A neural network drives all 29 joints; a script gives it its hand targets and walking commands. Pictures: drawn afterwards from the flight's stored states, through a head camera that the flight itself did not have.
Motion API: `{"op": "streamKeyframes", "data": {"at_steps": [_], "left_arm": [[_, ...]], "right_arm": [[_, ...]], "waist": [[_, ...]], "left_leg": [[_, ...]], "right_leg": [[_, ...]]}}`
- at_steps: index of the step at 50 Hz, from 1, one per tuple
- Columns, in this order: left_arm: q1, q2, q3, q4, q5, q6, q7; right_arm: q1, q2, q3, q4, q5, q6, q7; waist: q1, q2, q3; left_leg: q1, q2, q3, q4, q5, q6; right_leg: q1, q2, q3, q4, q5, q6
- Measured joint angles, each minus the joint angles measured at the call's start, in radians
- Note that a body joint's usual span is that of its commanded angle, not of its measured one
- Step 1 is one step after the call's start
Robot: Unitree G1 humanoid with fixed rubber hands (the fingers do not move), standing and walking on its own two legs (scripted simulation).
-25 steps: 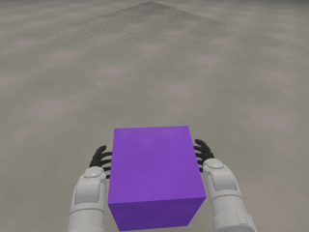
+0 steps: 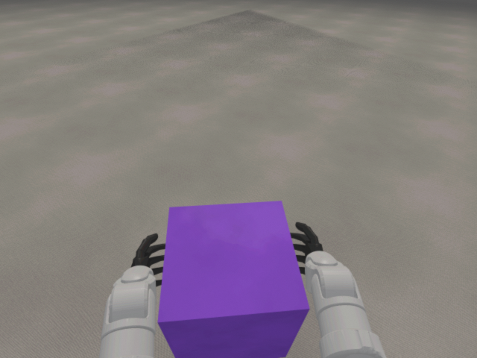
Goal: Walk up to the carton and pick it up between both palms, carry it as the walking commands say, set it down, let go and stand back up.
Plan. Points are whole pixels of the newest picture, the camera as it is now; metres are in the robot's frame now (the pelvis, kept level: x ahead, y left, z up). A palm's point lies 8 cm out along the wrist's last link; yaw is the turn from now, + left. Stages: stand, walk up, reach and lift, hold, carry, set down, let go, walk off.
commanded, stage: set down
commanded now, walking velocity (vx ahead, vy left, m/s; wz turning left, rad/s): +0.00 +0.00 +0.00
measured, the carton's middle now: (230, 285) +0.29 +0.06 -0.03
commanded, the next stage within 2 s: none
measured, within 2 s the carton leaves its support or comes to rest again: neither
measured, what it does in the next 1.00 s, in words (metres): lowers itself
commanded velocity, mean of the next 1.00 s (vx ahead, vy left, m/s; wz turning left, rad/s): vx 0.00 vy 0.00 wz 0.00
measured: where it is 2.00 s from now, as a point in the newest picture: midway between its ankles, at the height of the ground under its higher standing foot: outside the picture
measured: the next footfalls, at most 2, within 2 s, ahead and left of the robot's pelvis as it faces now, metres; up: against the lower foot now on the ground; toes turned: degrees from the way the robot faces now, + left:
none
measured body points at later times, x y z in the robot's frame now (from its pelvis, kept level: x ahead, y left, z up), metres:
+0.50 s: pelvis +0.00 +0.04 -0.01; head +0.04 +0.04 +0.44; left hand +0.29 +0.22 -0.04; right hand +0.33 -0.08 -0.04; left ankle +0.03 +0.16 -0.74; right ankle +0.01 -0.07 -0.74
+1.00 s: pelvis -0.04 +0.03 -0.07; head +0.12 +0.03 +0.35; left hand +0.31 +0.22 -0.13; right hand +0.36 -0.08 -0.13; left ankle +0.03 +0.16 -0.74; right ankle +0.01 -0.07 -0.74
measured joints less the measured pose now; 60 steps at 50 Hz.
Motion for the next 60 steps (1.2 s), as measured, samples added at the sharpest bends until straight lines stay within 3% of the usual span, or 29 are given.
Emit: {"op": "streamKeyframes", "data": {"at_steps": [6,15,26,36,44,52,60], "left_arm": [[-0.014,-0.005,0.030,0.048,0.022,-0.051,-0.008],[-0.005,-0.002,0.006,0.104,0.001,-0.146,0.016],[-0.046,-0.012,0.016,0.195,-0.018,-0.294,0.057],[-0.141,-0.041,0.101,0.249,-0.014,-0.398,0.073],[-0.217,-0.038,0.174,0.242,0.000,-0.438,0.047],[-0.265,0.002,0.177,0.238,-0.017,-0.461,0.018],[-0.293,0.026,0.155,0.251,-0.053,-0.462,0.027]], "right_arm": [[-0.032,0.011,-0.043,0.065,-0.029,-0.053,0.007],[0.009,-0.004,-0.041,0.081,-0.013,-0.145,0.007],[-0.033,-0.027,-0.090,0.159,-0.033,-0.287,0.027],[-0.155,-0.062,-0.134,0.246,-0.042,-0.378,0.043],[-0.257,-0.056,-0.155,0.262,-0.046,-0.402,0.035],[-0.284,-0.031,-0.153,0.219,-0.021,-0.418,0.003],[-0.295,-0.040,-0.136,0.210,0.014,-0.422,-0.018]], "waist": [[-0.017,-0.002,0.005],[-0.025,0.005,0.014],[-0.040,-0.014,-0.012],[-0.047,-0.014,-0.011],[-0.041,-0.024,-0.017],[-0.042,-0.040,-0.089],[-0.045,-0.046,-0.148]], "left_leg": [[-0.035,-0.009,-0.012,0.033,-0.013,-0.018],[-0.132,-0.022,0.017,0.086,-0.035,0.002],[-0.334,-0.045,0.044,0.179,-0.049,0.021],[-0.550,-0.054,0.053,0.296,-0.061,0.019],[-0.755,-0.048,0.054,0.410,-0.081,0.005],[-0.983,-0.050,0.047,0.529,-0.110,-0.009],[-1.153,-0.056,0.044,0.653,-0.155,-0.016]], "right_leg": [[-0.022,-0.007,-0.013,0.015,-0.015,0.006],[-0.116,-0.015,0.016,0.048,-0.022,0.031],[-0.325,-0.028,0.042,0.150,-0.042,0.057],[-0.550,-0.022,0.048,0.283,-0.059,0.065],[-0.759,-0.003,0.044,0.401,-0.076,0.059],[-0.988,0.009,0.032,0.523,-0.105,0.054],[-1.157,0.018,0.025,0.645,-0.150,0.053]]}}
